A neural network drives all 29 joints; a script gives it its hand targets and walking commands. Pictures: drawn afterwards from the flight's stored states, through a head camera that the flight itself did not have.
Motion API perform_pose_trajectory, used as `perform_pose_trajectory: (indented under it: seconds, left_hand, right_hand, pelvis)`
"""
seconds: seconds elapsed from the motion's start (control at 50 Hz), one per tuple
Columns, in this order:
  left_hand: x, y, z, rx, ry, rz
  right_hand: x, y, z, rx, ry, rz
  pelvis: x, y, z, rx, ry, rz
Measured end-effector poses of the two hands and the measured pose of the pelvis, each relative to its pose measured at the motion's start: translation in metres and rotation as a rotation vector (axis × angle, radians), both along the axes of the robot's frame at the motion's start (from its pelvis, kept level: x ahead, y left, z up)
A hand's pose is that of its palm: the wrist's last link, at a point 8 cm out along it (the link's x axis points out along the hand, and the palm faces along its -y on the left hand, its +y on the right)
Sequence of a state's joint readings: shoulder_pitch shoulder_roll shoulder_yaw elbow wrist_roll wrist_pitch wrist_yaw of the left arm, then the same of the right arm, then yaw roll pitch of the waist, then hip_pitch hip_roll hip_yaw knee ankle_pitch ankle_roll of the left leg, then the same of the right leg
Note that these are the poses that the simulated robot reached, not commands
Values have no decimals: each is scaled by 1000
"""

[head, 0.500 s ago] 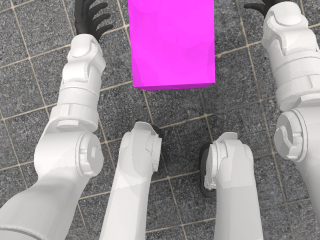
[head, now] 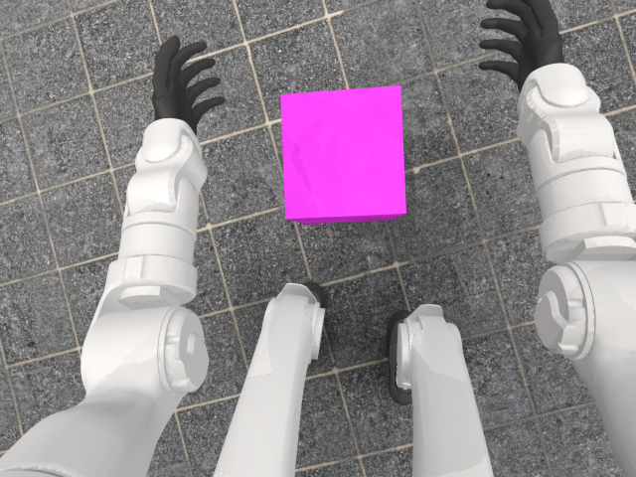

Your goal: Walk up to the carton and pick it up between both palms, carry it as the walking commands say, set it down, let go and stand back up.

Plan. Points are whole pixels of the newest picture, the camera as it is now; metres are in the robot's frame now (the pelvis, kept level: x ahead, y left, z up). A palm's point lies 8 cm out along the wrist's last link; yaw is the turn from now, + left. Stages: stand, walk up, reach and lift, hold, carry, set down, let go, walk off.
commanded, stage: set down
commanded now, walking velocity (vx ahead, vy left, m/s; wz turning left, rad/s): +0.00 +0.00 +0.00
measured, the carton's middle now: (344, 166) +0.49 +0.06 -0.44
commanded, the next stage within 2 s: let go in 0.40 s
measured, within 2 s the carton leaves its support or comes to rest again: neither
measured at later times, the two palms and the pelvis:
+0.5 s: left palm (127, 92) +0.46 +0.24 +0.00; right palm (592, 27) +0.54 -0.14 +0.00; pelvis +0.02 +0.01 +0.11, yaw -1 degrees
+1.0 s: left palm out of the picture +0.31 +0.25 +0.10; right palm out of the picture +0.37 -0.18 +0.09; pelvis +0.08 +0.01 +0.18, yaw +0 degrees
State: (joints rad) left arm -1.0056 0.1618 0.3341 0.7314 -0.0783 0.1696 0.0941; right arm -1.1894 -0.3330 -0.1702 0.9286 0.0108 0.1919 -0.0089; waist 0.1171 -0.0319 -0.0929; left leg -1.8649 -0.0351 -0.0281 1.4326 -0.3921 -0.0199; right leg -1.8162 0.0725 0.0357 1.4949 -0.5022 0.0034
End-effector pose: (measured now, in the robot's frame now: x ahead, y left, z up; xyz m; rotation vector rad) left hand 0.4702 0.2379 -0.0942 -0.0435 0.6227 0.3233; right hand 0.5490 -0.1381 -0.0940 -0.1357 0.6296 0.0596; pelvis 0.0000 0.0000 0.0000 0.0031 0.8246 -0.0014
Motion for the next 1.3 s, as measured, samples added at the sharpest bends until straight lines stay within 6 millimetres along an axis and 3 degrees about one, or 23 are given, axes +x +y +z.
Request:
perform_pose_trajectory:
  seconds: [0.3,0.4,0.52,0.58,0.68,0.76,0.92,1.14,1.22,1.3]
  left_hand:
    - [-5,1,83,9,1,-2]
    - [-4,2,94,13,9,-9]
    - [-9,0,92,27,36,-53]
    - [-21,-1,92,38,63,-106]
    - [-53,2,105,59,126,-197]
    - [-79,9,128,72,157,-240]
    - [-132,16,177,76,173,-261]
    - [-198,5,215,85,191,-257]
    - [-216,3,226,95,203,-259]
    - [-221,0,232,100,203,-270]
  right_hand:
    - [-4,1,82,2,12,17]
    - [-4,3,94,-3,18,16]
    - [-13,-1,93,-31,28,-5]
    - [-32,-9,92,-65,41,-31]
    - [-79,-25,103,-105,78,-89]
    - [-110,-33,124,-105,90,-110]
    - [-152,-39,171,-92,80,-93]
    - [-220,-65,207,-89,113,-90]
    - [-248,-79,218,-91,124,-99]
    - [-268,-90,226,-94,135,-103]
  pelvis:
    - [14,5,82,-4,-46,-7]
    - [17,6,97,-6,-54,-8]
    - [23,7,107,-11,-57,-9]
    - [29,8,115,-15,-66,-7]
    - [43,11,132,-17,-120,-6]
    - [53,13,145,-17,-191,-6]
    - [72,16,172,-14,-373,3]
    - [95,9,197,1,-611,19]
    - [102,5,203,7,-694,18]
    - [104,0,206,11,-772,16]
